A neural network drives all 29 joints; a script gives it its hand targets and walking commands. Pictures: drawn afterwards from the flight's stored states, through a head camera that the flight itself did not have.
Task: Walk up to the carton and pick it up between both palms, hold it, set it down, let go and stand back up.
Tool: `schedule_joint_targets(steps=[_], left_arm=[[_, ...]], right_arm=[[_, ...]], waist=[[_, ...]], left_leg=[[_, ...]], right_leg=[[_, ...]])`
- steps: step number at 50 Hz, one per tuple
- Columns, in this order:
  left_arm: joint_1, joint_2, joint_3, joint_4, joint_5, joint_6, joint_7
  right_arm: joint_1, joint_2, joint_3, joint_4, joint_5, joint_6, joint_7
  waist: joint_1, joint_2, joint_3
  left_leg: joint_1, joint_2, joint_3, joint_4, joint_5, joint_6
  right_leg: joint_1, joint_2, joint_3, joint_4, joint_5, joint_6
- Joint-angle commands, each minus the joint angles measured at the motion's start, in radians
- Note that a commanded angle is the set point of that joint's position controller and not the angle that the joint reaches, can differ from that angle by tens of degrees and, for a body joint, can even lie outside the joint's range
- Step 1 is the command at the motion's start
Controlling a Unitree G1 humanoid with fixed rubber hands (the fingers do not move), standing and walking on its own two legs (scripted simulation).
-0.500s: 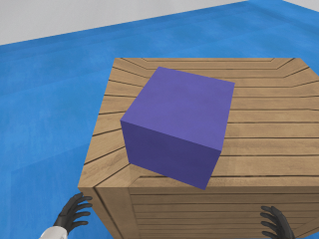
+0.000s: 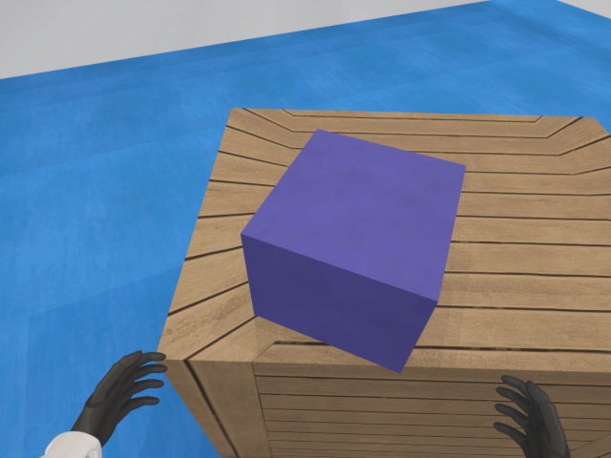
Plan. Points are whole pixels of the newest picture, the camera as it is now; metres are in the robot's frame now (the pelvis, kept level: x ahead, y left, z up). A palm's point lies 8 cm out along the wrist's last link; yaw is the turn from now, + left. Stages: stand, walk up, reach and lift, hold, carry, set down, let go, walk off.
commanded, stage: reach and lift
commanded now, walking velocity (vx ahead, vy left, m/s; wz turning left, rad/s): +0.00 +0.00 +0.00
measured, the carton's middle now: (356, 242) +0.43 -0.04 +0.01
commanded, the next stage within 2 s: none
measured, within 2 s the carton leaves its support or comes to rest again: neither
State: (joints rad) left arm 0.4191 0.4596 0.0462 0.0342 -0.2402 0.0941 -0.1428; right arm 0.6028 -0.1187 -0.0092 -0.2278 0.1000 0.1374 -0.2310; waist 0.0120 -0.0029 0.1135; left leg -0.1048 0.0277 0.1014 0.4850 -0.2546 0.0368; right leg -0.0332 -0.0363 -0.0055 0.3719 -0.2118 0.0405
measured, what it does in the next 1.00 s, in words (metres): stands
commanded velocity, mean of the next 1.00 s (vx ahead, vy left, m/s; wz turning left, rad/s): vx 0.00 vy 0.00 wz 0.00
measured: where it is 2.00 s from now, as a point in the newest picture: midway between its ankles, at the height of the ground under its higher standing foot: outside the picture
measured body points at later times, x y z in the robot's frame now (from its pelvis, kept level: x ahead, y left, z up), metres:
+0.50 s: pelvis +0.00 +0.00 +0.00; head -0.01 +0.01 +0.45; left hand +0.23 +0.24 +0.04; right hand +0.19 -0.21 +0.05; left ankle +0.02 +0.08 -0.74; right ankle +0.00 -0.16 -0.74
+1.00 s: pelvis +0.02 +0.00 +0.00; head +0.03 +0.01 +0.45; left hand +0.30 +0.24 +0.07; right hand +0.26 -0.20 +0.07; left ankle +0.02 +0.08 -0.74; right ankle +0.00 -0.16 -0.74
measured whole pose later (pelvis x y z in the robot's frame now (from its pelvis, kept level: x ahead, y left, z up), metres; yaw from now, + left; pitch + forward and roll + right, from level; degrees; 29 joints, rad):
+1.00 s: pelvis +0.02 +0.00 +0.00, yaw +0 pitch -6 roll -2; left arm 0.00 0.51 0.02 -0.02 -0.37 0.35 -0.16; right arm 0.19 -0.11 0.00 -0.32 0.17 0.46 -0.33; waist 0.02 0.00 0.13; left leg -0.10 0.03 0.10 0.49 -0.28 0.04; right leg -0.04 -0.04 0.00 0.38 -0.24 0.04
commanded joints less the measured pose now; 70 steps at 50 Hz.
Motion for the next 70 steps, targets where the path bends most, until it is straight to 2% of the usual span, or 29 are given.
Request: schedule_joint_targets(steps=[1,7,9,15,17,19,21,23,24,26,27,30,31,33,35,44,47,49,52,53,54,55,57,60,63,64,65,66,70], left_arm=[[-0.108,0.296,0.097,-0.404,-0.069,-0.096,-0.004],[-0.198,0.314,0.082,-0.398,-0.128,-0.084,-0.008],[-0.174,0.315,0.103,-0.415,-0.098,-0.074,-0.005],[-0.315,0.328,0.059,-0.419,-0.161,-0.023,-0.003],[-0.324,0.318,0.049,-0.441,-0.15,-0.003,0.003],[-0.426,0.331,0.055,-0.414,-0.17,0.014,-0.003],[-0.442,0.361,0.081,-0.394,-0.163,0.039,-0.003],[-0.431,0.335,0.071,-0.395,-0.167,0.083,-0.005],[-0.397,0.331,0.1,-0.426,-0.139,0.098,-0.008],[-0.475,0.328,0.114,-0.363,-0.138,0.119,-0.022],[-0.459,0.324,0.115,-0.417,-0.13,0.126,-0.015],[-0.506,0.304,0.106,-0.373,-0.15,0.15,-0.022],[-0.524,0.322,0.129,-0.374,-0.142,0.152,-0.028],[-0.52,0.309,0.125,-0.432,-0.147,0.164,-0.026],[-0.568,0.313,0.136,-0.419,-0.137,0.171,-0.02],[-0.744,0.34,0.097,-0.428,-0.188,0.206,-0.003],[-0.739,0.326,0.127,-0.373,-0.155,0.224,-0.012],[-0.757,0.343,0.135,-0.399,-0.147,0.24,-0.013],[-0.806,0.322,0.124,-0.351,-0.154,0.277,-0.011],[-0.837,0.322,0.12,-0.351,-0.156,0.285,-0.012],[-0.877,0.327,0.126,-0.293,-0.164,0.296,-0.021],[-0.909,0.334,0.129,-0.317,-0.157,0.296,-0.02],[-0.938,0.311,0.122,-0.231,-0.162,0.319,-0.022],[-0.991,0.341,0.125,-0.292,-0.18,0.322,-0.007],[-1.063,0.345,0.114,-0.173,-0.171,0.346,-0.01],[-1.056,0.337,0.105,-0.215,-0.162,0.354,-0.012],[-1.126,0.349,0.108,-0.149,-0.161,0.358,-0.01],[-1.073,0.35,0.101,-0.176,-0.165,0.361,-0.014],[-1.184,0.349,0.112,-0.086,-0.14,0.384,-0.014]], right_arm=[[-0.007,0.083,0.056,-0.326,0.122,-0.008,-0.038],[-0.092,0.066,0.033,-0.38,0.123,0.06,-0.067],[-0.066,0.079,0.047,-0.36,0.135,0.079,-0.066],[-0.203,0.038,-0.004,-0.432,0.128,0.152,-0.076],[-0.218,0.055,0.005,-0.417,0.154,0.173,-0.074],[-0.313,0.019,-0.042,-0.432,0.143,0.19,-0.079],[-0.328,0.014,-0.052,-0.425,0.147,0.228,-0.091],[-0.328,0.01,-0.044,-0.389,0.154,0.259,-0.101],[-0.267,0.021,-0.029,-0.385,0.174,0.265,-0.104],[-0.343,0.019,-0.035,-0.363,0.165,0.28,-0.109],[-0.318,0.02,-0.028,-0.399,0.171,0.272,-0.113],[-0.376,-0.011,-0.056,-0.396,0.15,0.275,-0.12],[-0.381,-0.017,-0.048,-0.355,0.163,0.282,-0.12],[-0.405,-0.025,-0.052,-0.434,0.168,0.263,-0.119],[-0.436,-0.019,-0.043,-0.389,0.168,0.269,-0.113],[-0.613,-0.092,-0.149,-0.368,0.157,0.271,-0.108],[-0.612,-0.077,-0.141,-0.341,0.163,0.274,-0.112],[-0.607,-0.082,-0.121,-0.29,0.184,0.284,-0.118],[-0.676,-0.1,-0.154,-0.233,0.171,0.291,-0.12],[-0.725,-0.116,-0.175,-0.236,0.177,0.293,-0.121],[-0.768,-0.107,-0.171,-0.257,0.173,0.299,-0.126],[-0.782,-0.098,-0.166,-0.223,0.185,0.304,-0.13],[-0.85,-0.113,-0.188,-0.183,0.165,0.311,-0.128],[-0.911,-0.125,-0.196,-0.256,0.171,0.304,-0.12],[-0.971,-0.129,-0.216,-0.16,0.154,0.318,-0.119],[-0.97,-0.141,-0.224,-0.195,0.165,0.318,-0.118],[-1.036,-0.138,-0.211,-0.105,0.163,0.322,-0.113],[-0.991,-0.14,-0.197,-0.156,0.181,0.316,-0.111],[-1.102,-0.167,-0.194,-0.051,0.165,0.328,-0.11]], waist=[[0.081,0.101,-0.007],[0.066,0.097,-0.026],[0.088,0.121,-0.013],[0.043,0.106,-0.078],[0.052,0.142,-0.086],[0.024,0.116,-0.107],[0.027,0.121,-0.102],[0.011,0.117,-0.069],[0.026,0.138,-0.108],[0.008,0.109,-0.115],[0.017,0.14,-0.148],[-0.017,0.095,-0.161],[-0.009,0.103,-0.146],[-0.014,0.071,-0.196],[0.002,0.104,-0.19],[-0.067,0.12,-0.277],[-0.07,0.059,-0.289],[-0.063,0.114,-0.289],[-0.103,0.113,-0.27],[-0.1,0.123,-0.284],[-0.11,0.055,-0.283],[-0.115,0.095,-0.28],[-0.123,0.07,-0.259],[-0.129,0.066,-0.328],[-0.159,0.051,-0.288],[-0.161,0.058,-0.34],[-0.151,0.069,-0.305],[-0.152,0.042,-0.339],[-0.167,0.055,-0.335]], left_leg=[[-0.014,0.033,-0.053,-0.165,0.045,-0.045],[-0.057,0.048,-0.064,-0.178,-0.067,-0.03],[-0.056,0.048,-0.059,-0.188,-0.077,-0.033],[-0.087,0.061,-0.068,-0.19,-0.114,-0.027],[-0.092,0.07,-0.079,-0.193,-0.068,-0.034],[-0.107,0.066,-0.072,-0.185,-0.141,-0.031],[-0.104,0.062,-0.065,-0.189,-0.167,-0.019],[-0.068,0.065,-0.073,-0.188,-0.065,-0.031],[-0.033,0.058,-0.068,-0.18,0.011,-0.033],[-0.046,0.052,-0.052,-0.166,-0.023,-0.019],[-0.013,0.051,-0.056,-0.165,0.066,-0.032],[0.045,0.046,-0.054,-0.142,0.127,-0.035],[0.063,0.031,-0.044,-0.135,0.135,-0.033],[0.085,0.037,-0.055,-0.129,0.232,-0.038],[0.092,0.032,-0.044,-0.129,0.204,-0.045],[0.14,0.035,-0.066,-0.112,0.292,-0.07],[0.138,0.028,-0.052,-0.121,0.298,-0.047],[0.168,0.019,-0.055,-0.122,0.37,-0.062],[0.199,0.024,-0.07,-0.119,0.415,-0.075],[0.194,0.027,-0.068,-0.118,0.401,-0.074],[0.164,0.023,-0.065,-0.12,0.37,-0.06],[0.177,0.029,-0.065,-0.121,0.392,-0.066],[0.138,0.02,-0.063,-0.137,0.317,-0.055],[0.143,0.016,-0.061,-0.129,0.324,-0.053],[0.109,0.021,-0.069,-0.133,0.289,-0.053],[0.13,0.016,-0.078,-0.13,0.317,-0.055],[0.098,0.021,-0.077,-0.131,0.286,-0.055],[0.12,0.016,-0.076,-0.122,0.348,-0.056],[0.11,0.015,-0.078,-0.123,0.325,-0.055]], right_leg=[[-0.048,0.015,0.057,-0.081,-0.004,-0.085],[-0.054,0.007,0.073,-0.066,-0.064,-0.095],[-0.035,0.01,0.068,-0.062,-0.064,-0.088],[-0.036,0.008,0.071,-0.041,-0.049,-0.09],[-0.002,0.016,0.073,-0.026,0.001,-0.096],[-0.05,0.008,0.077,-0.026,-0.07,-0.093],[-0.035,-0.003,0.083,-0.023,-0.064,-0.078],[-0.026,0.005,0.079,-0.028,0.02,-0.079],[-0.004,0.009,0.079,-0.03,0.075,-0.079],[-0.022,0.0,0.087,-0.038,0.038,-0.073],[0.004,0.006,0.077,-0.037,0.1,-0.076],[-0.058,0.008,0.073,-0.047,0.147,-0.074],[-0.077,0.0,0.075,-0.055,0.157,-0.07],[-0.031,0.018,0.067,-0.042,0.222,-0.062],[-0.066,0.013,0.06,-0.05,0.197,-0.064],[-0.063,0.033,0.05,-0.043,0.237,-0.07],[-0.031,0.033,0.052,-0.042,0.302,-0.057],[-0.02,0.031,0.046,-0.05,0.334,-0.05],[-0.033,0.039,0.042,-0.071,0.343,-0.06],[-0.036,0.036,0.041,-0.064,0.342,-0.057],[-0.016,0.038,0.043,-0.061,0.369,-0.05],[-0.019,0.036,0.043,-0.061,0.361,-0.051],[-0.009,0.035,0.046,-0.07,0.34,-0.054],[0.002,0.032,0.037,-0.047,0.37,-0.05],[-0.018,0.036,0.035,-0.055,0.339,-0.054],[0.017,0.043,0.036,-0.054,0.373,-0.053],[-0.001,0.038,0.032,-0.056,0.332,-0.049],[0.021,0.036,0.033,-0.046,0.416,-0.044],[0.009,0.041,0.024,-0.05,0.373,-0.041]])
